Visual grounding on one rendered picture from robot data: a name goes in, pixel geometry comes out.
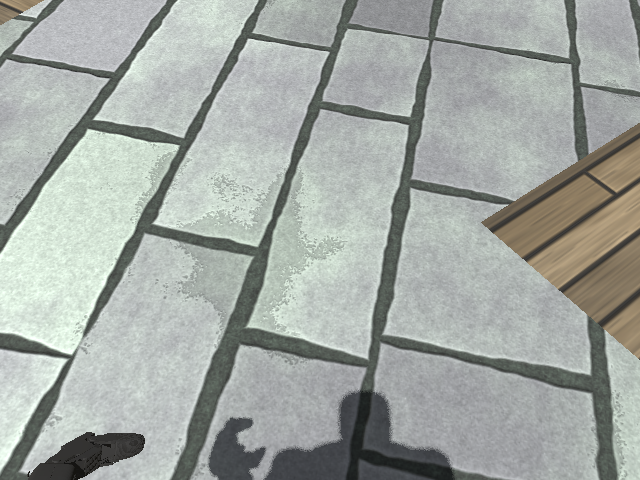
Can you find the robot left hand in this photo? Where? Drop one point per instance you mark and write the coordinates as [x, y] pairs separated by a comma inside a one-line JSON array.
[[86, 453]]

